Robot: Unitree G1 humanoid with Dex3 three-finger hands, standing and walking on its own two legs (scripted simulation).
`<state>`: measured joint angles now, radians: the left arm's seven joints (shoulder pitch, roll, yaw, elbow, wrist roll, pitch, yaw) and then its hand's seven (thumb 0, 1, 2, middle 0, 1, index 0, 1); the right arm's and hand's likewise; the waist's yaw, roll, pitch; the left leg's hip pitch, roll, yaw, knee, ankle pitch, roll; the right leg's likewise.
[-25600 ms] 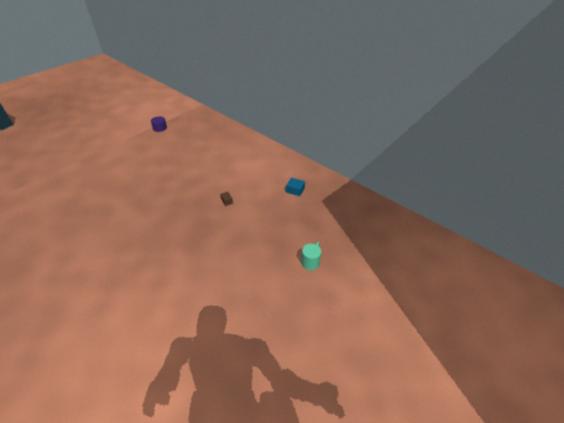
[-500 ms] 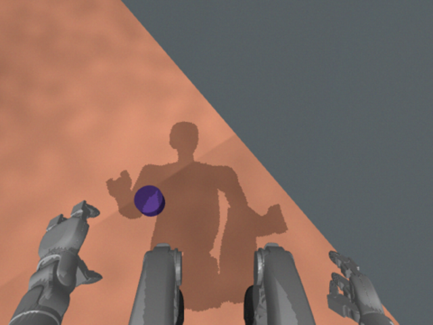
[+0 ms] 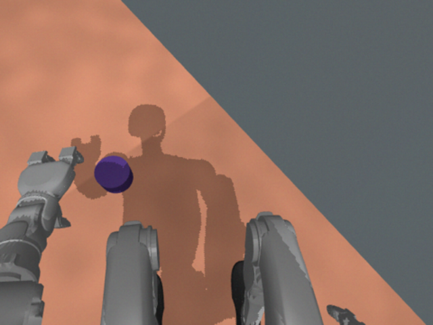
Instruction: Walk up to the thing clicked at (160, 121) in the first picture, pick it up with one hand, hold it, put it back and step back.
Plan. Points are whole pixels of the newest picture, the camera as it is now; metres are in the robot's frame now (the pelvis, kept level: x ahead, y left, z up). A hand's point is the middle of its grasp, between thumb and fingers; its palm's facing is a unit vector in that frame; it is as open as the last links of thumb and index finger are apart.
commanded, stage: rise first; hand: left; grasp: from above
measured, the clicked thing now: (114, 174) +0.49 +0.24 -0.36
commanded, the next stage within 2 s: approach in 1.10 s
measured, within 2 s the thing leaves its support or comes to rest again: neither
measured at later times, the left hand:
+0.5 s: hand (76, 185) +0.42 +0.29 -0.21, palm faces -0.45 -0.05 -0.89, open 14.2 cm
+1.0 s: hand (84, 183) +0.43 +0.28 -0.24, palm faces -0.47 -0.06 -0.88, open 14.1 cm
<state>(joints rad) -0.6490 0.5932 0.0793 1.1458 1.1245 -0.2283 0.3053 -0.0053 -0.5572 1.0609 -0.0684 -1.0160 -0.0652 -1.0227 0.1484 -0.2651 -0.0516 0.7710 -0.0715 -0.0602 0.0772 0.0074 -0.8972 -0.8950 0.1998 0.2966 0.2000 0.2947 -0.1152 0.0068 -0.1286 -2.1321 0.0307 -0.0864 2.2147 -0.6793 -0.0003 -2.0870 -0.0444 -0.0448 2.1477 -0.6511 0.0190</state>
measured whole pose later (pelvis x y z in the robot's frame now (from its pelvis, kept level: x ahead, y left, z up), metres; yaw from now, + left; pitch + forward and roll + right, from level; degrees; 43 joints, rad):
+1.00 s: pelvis +0.01 +0.00 -0.06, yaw -2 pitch +34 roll -7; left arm -0.85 0.67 0.11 1.41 1.28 -0.25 0.45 0.00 -0.54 1.02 -0.07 -1.03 -0.08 -1.02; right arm 0.13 -0.27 0.00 0.78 -0.15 -0.07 0.14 0.00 -0.91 -0.90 0.20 0.30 0.20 0.29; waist -0.19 -0.01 -0.06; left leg -2.31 0.02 -0.11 2.41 -0.71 0.00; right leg -2.25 -0.03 -0.05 2.33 -0.68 0.03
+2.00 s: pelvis +0.01 +0.00 -0.07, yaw -3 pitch +33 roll -8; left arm -0.90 0.71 0.08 1.44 1.20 -0.21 0.35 0.00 -0.51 0.96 -0.07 -1.07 -0.10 -1.04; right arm 0.19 -0.28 0.07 0.76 -0.16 -0.08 0.18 0.00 -0.91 -0.89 0.20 0.30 0.20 0.30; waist -0.23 0.00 0.01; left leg -2.33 0.02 -0.14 2.45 -0.70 -0.01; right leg -2.28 -0.02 -0.07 2.36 -0.65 0.03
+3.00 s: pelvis +0.01 +0.01 -0.09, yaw -8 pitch +29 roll -12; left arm -1.02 0.88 0.14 1.78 1.36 -0.24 0.69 0.00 -0.51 1.00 -0.08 -0.99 -0.08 -0.99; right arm 0.11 -0.33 0.20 0.75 -0.31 -0.23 0.28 0.00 -0.90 -0.89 0.20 0.30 0.20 0.30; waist -0.37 -0.09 0.10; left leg -2.36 0.03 -0.23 2.57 -0.75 -0.01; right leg -2.27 0.00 -0.13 2.41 -0.66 0.05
